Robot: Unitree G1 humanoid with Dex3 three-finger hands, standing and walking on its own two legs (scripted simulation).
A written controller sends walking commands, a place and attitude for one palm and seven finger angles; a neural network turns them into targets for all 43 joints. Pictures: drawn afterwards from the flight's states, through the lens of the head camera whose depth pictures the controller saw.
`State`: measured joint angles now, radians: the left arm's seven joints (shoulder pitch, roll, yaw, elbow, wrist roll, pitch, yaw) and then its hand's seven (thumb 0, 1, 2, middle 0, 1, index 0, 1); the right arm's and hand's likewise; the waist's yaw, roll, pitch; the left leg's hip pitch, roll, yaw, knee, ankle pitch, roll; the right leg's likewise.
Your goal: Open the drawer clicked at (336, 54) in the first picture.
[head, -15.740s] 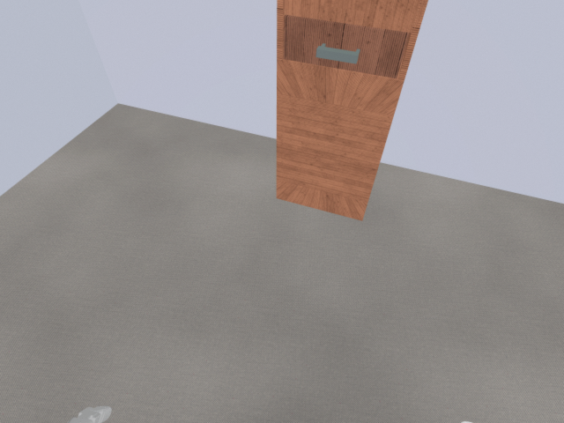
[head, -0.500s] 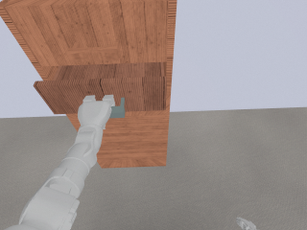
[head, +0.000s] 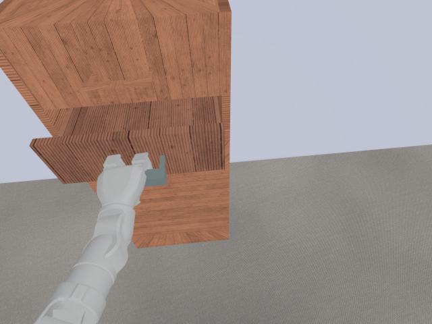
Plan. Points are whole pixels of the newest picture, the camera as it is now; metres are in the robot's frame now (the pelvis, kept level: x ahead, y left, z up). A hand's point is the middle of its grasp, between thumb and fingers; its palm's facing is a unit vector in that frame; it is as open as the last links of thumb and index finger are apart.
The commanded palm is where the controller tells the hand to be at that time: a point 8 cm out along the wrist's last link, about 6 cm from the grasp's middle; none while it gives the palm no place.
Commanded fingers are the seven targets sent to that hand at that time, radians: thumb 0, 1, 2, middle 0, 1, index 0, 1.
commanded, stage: pull the drawer open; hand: left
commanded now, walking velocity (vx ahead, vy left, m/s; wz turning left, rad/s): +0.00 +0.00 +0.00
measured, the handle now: (135, 170) +0.42 +0.17 +0.03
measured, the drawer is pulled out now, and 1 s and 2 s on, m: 0.10 0.20 0.30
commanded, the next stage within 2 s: open the thumb to release the handle in 1.80 s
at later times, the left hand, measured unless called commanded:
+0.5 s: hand (131, 203) +0.36 +0.18 +0.01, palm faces -0.03 -0.06 -1.00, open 5.8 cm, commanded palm +0.32 +0.18 +0.06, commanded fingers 0.00 0.90 0.90 -0.40 -1.35 -0.40 -1.35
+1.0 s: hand (128, 239) +0.28 +0.17 +0.01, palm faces +0.02 -0.15 -0.99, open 5.8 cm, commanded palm +0.22 +0.17 +0.06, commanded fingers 0.00 0.90 0.90 -0.40 -1.35 -0.40 -1.35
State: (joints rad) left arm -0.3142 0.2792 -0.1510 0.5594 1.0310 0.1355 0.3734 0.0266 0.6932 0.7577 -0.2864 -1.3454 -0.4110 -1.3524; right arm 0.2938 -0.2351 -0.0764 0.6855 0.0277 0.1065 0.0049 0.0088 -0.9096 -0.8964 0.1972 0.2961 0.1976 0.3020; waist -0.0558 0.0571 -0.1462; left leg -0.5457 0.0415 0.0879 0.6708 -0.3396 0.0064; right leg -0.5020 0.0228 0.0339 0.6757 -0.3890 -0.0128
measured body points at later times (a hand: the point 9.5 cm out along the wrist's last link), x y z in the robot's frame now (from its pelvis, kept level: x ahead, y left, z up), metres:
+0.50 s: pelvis -0.01 -0.01 +0.00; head +0.03 -0.04 +0.44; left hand +0.35 +0.18 +0.06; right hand +0.16 -0.24 -0.13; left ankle -0.01 +0.12 -0.72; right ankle -0.04 -0.11 -0.72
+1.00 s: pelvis +0.01 -0.01 +0.00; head +0.03 -0.04 +0.45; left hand +0.27 +0.17 +0.06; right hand +0.18 -0.25 -0.11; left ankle -0.01 +0.12 -0.72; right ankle -0.04 -0.11 -0.72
